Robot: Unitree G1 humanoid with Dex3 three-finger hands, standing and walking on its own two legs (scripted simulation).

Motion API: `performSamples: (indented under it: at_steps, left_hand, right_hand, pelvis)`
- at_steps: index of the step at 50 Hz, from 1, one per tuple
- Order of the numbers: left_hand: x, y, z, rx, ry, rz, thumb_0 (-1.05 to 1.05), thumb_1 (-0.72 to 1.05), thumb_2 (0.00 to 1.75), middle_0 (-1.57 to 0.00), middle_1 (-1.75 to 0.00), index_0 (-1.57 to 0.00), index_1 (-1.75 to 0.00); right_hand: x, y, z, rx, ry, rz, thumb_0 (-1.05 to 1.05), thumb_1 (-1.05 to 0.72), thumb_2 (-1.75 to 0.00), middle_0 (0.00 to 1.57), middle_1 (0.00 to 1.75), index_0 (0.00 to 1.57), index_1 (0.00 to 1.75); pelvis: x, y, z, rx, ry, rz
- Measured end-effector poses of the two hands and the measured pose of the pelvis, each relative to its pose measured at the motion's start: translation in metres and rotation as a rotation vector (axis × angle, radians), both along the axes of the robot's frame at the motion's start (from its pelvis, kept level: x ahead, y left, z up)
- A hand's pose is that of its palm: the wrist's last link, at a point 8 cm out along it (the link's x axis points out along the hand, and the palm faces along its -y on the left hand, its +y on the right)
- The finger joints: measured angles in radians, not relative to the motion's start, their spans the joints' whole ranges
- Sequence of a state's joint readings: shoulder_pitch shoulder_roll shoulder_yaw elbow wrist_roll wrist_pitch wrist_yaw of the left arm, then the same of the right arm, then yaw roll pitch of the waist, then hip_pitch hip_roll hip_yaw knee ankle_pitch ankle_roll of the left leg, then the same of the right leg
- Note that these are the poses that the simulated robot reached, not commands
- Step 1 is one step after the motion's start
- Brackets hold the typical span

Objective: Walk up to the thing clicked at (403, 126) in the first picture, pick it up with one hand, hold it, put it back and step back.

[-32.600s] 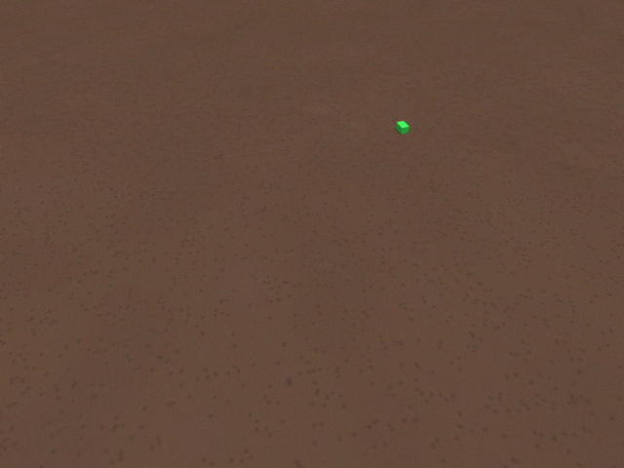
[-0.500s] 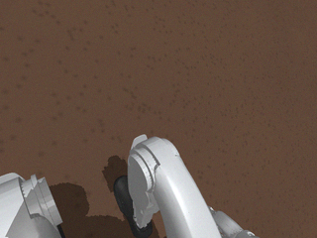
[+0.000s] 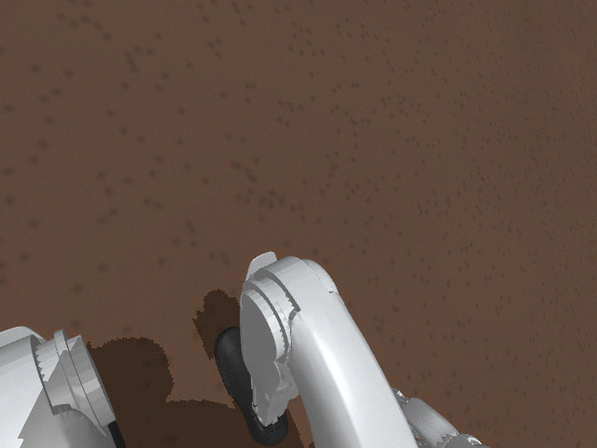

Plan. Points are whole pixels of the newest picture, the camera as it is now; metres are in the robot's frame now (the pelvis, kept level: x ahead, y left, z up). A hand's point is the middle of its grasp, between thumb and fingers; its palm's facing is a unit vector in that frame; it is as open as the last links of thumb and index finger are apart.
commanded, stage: open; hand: left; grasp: from above
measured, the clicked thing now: out of the picture +0.43 +0.37 -0.28
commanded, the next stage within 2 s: withdraw in 0.02 s
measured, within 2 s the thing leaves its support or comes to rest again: neither
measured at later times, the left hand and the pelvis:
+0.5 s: hand out of the picture +0.44 +0.40 -0.14, palm faces -0.24 -0.07 -0.97, open 12.5 cm; pelvis +0.01 +0.00 +0.01, yaw +2 degrees
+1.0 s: hand out of the picture +0.40 +0.36 -0.12, palm faces -0.44 -0.11 -0.89, open 13.0 cm; pelvis -0.02 -0.01 +0.04, yaw +6 degrees
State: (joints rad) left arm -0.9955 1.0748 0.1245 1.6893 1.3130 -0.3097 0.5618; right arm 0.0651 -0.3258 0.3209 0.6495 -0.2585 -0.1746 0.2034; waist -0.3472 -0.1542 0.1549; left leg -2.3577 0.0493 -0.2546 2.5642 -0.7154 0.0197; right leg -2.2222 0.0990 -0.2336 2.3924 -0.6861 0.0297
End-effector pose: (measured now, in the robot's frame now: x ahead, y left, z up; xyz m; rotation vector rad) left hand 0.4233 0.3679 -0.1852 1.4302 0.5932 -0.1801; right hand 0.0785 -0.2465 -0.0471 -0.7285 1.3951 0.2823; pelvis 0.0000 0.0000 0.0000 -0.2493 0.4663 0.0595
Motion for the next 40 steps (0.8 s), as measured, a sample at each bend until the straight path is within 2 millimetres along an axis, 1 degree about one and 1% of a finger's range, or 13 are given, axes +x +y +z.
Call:
performSamples:
  at_steps: [10,14,17,19,23,27,30,33,35,37,40]
  left_hand:
    - [0.001,-0.001,0.002,-0.001,-0.025,-0.016,0.0,-0.15,0.68,-0.35,-0.75,-0.37,-0.73]
    - [0.007,0.0,0.011,0.013,-0.091,-0.015,0.0,-0.17,0.71,-0.34,-0.75,-0.35,-0.73]
    - [0.012,0.005,0.026,0.036,-0.157,0.003,0.0,-0.18,0.72,-0.33,-0.74,-0.35,-0.72]
    - [0.014,0.009,0.041,0.051,-0.193,0.03,0.0,-0.19,0.73,-0.33,-0.74,-0.34,-0.72]
    - [0.016,0.021,0.082,0.101,-0.244,0.074,0.0,-0.21,0.75,-0.32,-0.73,-0.33,-0.72]
    - [0.008,0.029,0.123,0.147,-0.172,0.098,0.0,-0.23,0.77,-0.31,-0.74,-0.31,-0.74]
    - [-0.001,0.029,0.145,0.15,-0.077,0.106,0.0,-0.25,0.79,-0.29,-0.76,-0.29,-0.75]
    - [-0.01,0.019,0.16,0.119,-0.003,0.084,0.0,-0.26,0.8,-0.28,-0.77,-0.28,-0.77]
    - [-0.015,0.009,0.166,0.079,0.023,0.067,0.0,-0.27,0.81,-0.28,-0.78,-0.27,-0.78]
    - [-0.018,0.0,0.167,0.043,0.037,0.044,0.0,-0.28,0.82,-0.27,-0.79,-0.27,-0.79]
    - [-0.019,-0.01,0.163,0.009,0.034,0.006,0.0,-0.29,0.83,-0.27,-0.8,-0.26,-0.8]
  right_hand:
    - [0.003,-0.001,0.003,-0.008,-0.006,0.015,0.0,-0.89,-0.89,0.2,0.3,0.2,0.3]
    - [0.007,-0.001,0.003,0.002,-0.016,0.022,0.0,-0.9,-0.89,0.2,0.3,0.2,0.3]
    - [0.01,-0.001,0.002,0.019,-0.026,0.015,0.0,-0.9,-0.89,0.2,0.3,0.2,0.3]
    - [0.013,-0.002,0.0,0.035,-0.041,-0.001,0.01,-0.9,-0.89,0.2,0.3,0.2,0.3]
    - [0.024,-0.002,-0.004,0.076,-0.082,-0.055,0.01,-0.9,-0.9,0.2,0.3,0.2,0.3]
    - [0.037,0.0,-0.009,0.129,-0.12,-0.119,0.01,-0.9,-0.9,0.2,0.3,0.2,0.3]
    - [0.045,0.003,-0.006,0.161,-0.139,-0.154,0.01,-0.9,-0.9,0.2,0.3,0.2,0.3]
    - [0.049,0.003,0.0,0.172,-0.141,-0.173,0.01,-0.9,-0.9,0.2,0.3,0.2,0.3]
    - [0.048,0.0,0.006,0.161,-0.136,-0.177,0.01,-0.9,-0.9,0.2,0.3,0.2,0.3]
    - [0.046,-0.004,0.012,0.138,-0.133,-0.176,0.01,-0.9,-0.9,0.2,0.3,0.2,0.3]
    - [0.04,-0.013,0.02,0.087,-0.135,-0.178,0.01,-0.9,-0.9,0.2,0.3,0.2,0.3]
  pelvis:
    - [0.0,-0.001,0.0,-0.001,-0.004,-0.001]
    - [0.0,0.0,0.0,-0.001,0.001,-0.002]
    - [0.001,-0.001,0.001,0.001,0.014,0.0]
    - [0.003,-0.001,0.002,0.003,0.027,0.002]
    - [0.006,-0.001,0.007,0.01,0.065,0.012]
    - [0.005,-0.001,0.02,0.027,0.099,0.031]
    - [0.002,-0.001,0.035,0.046,0.109,0.046]
    - [-0.001,-0.003,0.05,0.063,0.111,0.061]
    - [-0.003,-0.005,0.059,0.072,0.112,0.068]
    - [-0.006,-0.007,0.064,0.077,0.111,0.072]
    - [-0.009,-0.01,0.066,0.079,0.105,0.073]
